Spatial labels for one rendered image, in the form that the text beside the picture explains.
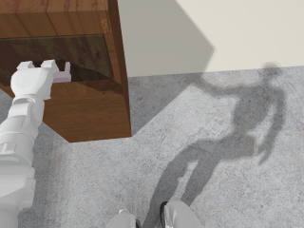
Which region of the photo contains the drawer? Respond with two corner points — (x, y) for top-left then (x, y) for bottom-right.
(0, 33), (114, 86)

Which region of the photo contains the robot left forearm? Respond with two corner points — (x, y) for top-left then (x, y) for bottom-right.
(0, 94), (45, 168)

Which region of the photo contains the robot left shin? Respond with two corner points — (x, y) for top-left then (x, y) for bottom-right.
(119, 209), (130, 215)

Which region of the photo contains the left robot upper arm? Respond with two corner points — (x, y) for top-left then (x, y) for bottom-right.
(0, 165), (36, 228)

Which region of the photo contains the robot shin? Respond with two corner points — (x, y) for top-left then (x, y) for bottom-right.
(164, 196), (181, 228)
(119, 209), (130, 215)

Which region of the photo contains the cabinet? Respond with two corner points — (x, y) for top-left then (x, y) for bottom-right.
(0, 0), (132, 143)

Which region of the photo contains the robot right shin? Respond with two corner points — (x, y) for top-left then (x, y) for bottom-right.
(164, 196), (181, 228)

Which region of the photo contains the handle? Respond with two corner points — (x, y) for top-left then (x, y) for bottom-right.
(52, 62), (71, 83)

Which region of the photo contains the robot left hand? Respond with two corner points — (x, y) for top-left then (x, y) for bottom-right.
(10, 59), (60, 101)

